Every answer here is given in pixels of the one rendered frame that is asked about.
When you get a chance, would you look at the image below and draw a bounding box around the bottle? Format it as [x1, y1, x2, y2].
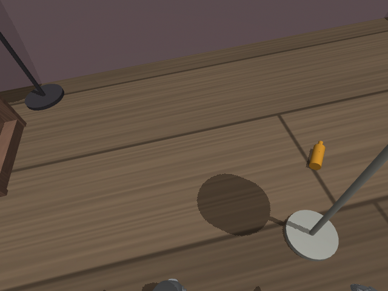
[309, 141, 326, 170]

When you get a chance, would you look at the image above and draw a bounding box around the floor lamp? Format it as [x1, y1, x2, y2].
[0, 32, 64, 110]
[284, 145, 388, 261]

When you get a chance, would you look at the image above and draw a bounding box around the bookshelf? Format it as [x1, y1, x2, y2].
[0, 95, 27, 197]

